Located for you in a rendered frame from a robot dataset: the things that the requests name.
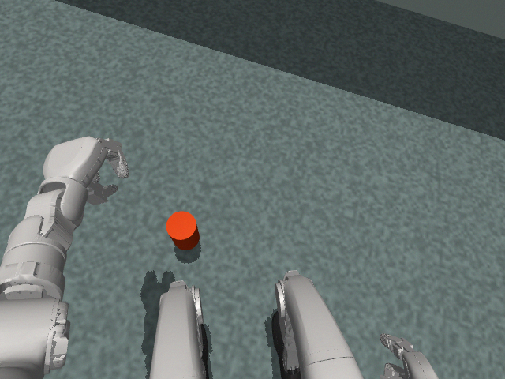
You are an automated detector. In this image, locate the can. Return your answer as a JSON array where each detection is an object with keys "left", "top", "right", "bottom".
[{"left": 166, "top": 211, "right": 200, "bottom": 250}]

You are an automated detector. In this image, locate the left robot hand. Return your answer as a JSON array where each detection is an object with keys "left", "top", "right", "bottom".
[{"left": 43, "top": 136, "right": 129, "bottom": 205}]

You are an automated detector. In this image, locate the right robot foot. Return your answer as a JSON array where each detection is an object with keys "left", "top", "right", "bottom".
[{"left": 271, "top": 311, "right": 301, "bottom": 379}]

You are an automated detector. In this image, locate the right robot hand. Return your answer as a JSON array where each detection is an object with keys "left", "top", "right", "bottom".
[{"left": 380, "top": 333, "right": 439, "bottom": 379}]

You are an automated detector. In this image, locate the left robot arm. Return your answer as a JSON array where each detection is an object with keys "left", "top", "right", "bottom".
[{"left": 0, "top": 177, "right": 88, "bottom": 379}]

